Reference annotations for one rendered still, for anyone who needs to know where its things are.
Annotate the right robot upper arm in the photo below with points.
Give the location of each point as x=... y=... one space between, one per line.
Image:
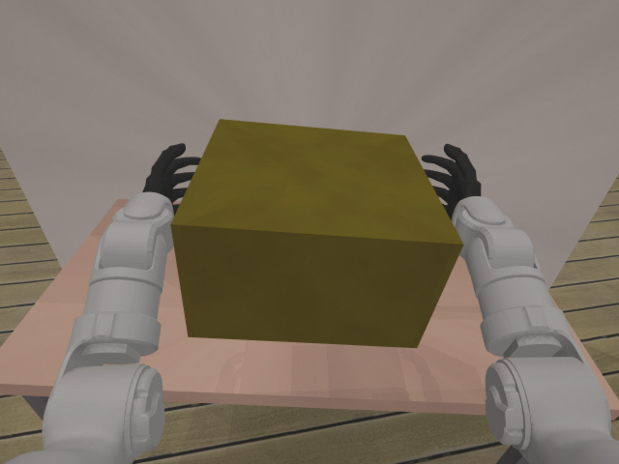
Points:
x=550 y=409

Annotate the robot right hand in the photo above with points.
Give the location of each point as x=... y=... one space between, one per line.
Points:
x=463 y=182

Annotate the right robot forearm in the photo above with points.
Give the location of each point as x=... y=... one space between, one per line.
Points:
x=520 y=320

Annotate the robot left hand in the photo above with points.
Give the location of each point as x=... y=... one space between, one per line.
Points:
x=162 y=179

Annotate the left robot upper arm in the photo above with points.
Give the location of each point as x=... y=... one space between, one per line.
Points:
x=102 y=414

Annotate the left robot forearm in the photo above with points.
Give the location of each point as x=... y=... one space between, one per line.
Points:
x=119 y=322

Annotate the carton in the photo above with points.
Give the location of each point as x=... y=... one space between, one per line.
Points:
x=300 y=234

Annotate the table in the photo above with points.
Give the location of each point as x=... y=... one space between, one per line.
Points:
x=446 y=374

